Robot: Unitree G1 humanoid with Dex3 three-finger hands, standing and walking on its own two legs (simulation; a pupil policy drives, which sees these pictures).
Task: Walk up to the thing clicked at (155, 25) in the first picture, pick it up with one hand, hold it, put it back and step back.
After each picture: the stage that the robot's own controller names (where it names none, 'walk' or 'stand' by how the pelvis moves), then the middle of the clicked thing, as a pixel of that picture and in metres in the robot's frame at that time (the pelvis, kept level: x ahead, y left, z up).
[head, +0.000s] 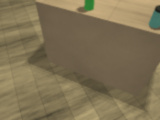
stand; (157, 16) +0.85 -0.44 -0.02
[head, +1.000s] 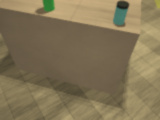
rise first; (120, 13) +0.82 -0.17 +0.01
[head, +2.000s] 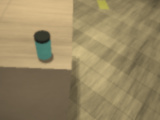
walk; (43, 45) +0.54 +0.18 +0.00
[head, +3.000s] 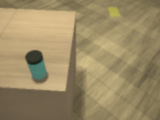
stand; (36, 65) +0.45 +0.21 -0.01
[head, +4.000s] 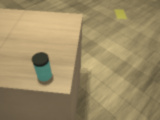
stand; (42, 67) +0.45 +0.19 -0.02
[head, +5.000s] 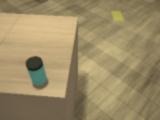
stand; (36, 71) +0.44 +0.21 -0.03
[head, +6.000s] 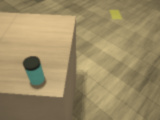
stand; (34, 70) +0.44 +0.22 -0.02
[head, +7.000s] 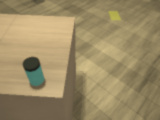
stand; (34, 71) +0.44 +0.22 -0.03
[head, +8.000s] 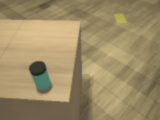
rise first; (40, 75) +0.42 +0.22 -0.02
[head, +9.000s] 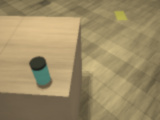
go down; (40, 71) +0.44 +0.22 -0.02
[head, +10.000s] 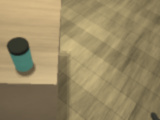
go down; (21, 55) +0.45 +0.20 +0.01
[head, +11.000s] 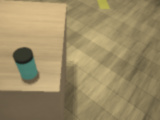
go down; (26, 64) +0.44 +0.21 +0.01
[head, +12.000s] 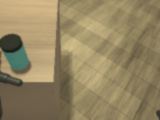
close in; (15, 52) +0.44 +0.22 +0.05
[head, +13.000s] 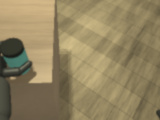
lift; (16, 57) +0.42 +0.20 +0.05
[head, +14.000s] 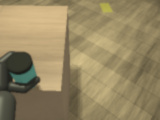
lift; (23, 72) +0.34 +0.19 +0.11
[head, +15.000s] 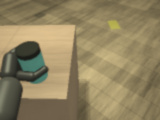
hold; (32, 63) +0.33 +0.16 +0.18
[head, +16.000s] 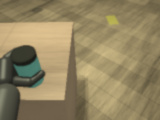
hold; (28, 67) +0.32 +0.17 +0.16
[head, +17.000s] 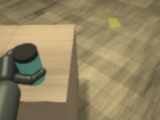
hold; (30, 65) +0.33 +0.17 +0.17
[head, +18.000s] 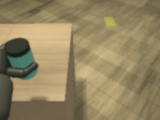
crouch; (22, 59) +0.35 +0.19 +0.17
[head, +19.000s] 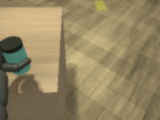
lower; (16, 56) +0.41 +0.21 +0.09
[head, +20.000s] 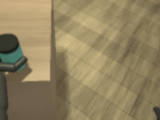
lower; (11, 53) +0.43 +0.21 +0.05
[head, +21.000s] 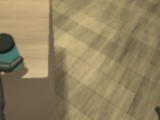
lower; (7, 53) +0.43 +0.22 +0.05
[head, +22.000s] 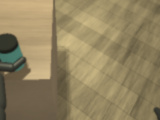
lower; (10, 53) +0.43 +0.21 +0.05
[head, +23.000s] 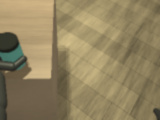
rest; (11, 52) +0.43 +0.21 +0.05
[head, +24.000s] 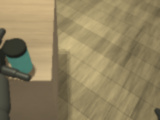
withdraw; (19, 57) +0.42 +0.19 +0.05
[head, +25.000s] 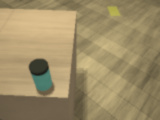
sink last; (41, 75) +0.39 +0.18 +0.02
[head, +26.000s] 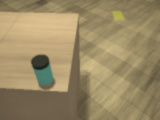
stand; (42, 70) +0.42 +0.19 +0.02
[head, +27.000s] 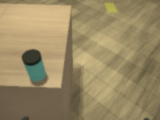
stand; (34, 66) +0.42 +0.20 +0.03
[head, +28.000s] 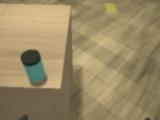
stand; (33, 66) +0.41 +0.20 +0.03
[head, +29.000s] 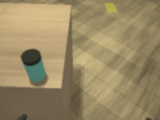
stand; (34, 66) +0.41 +0.20 +0.04
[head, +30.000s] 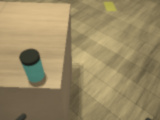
stand; (33, 66) +0.41 +0.20 +0.04
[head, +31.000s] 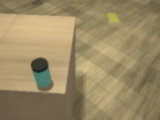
stand; (41, 72) +0.43 +0.19 -0.01
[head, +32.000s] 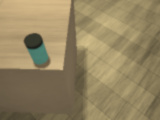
walk; (37, 49) +0.47 +0.20 +0.00
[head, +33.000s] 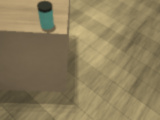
walk; (46, 15) +0.68 +0.19 +0.00
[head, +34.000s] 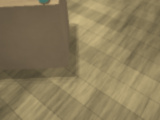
stand; out of the picture +0.99 +0.30 +0.00
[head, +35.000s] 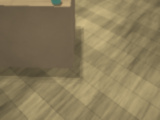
stand; out of the picture +1.03 +0.22 -0.01
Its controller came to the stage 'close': yes
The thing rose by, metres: 0.21
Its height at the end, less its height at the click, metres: +0.00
